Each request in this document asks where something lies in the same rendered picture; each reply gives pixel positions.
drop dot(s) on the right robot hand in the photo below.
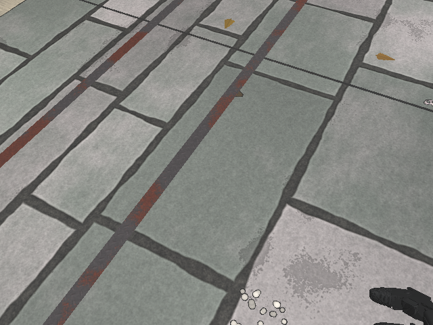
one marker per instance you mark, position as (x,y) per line
(412,302)

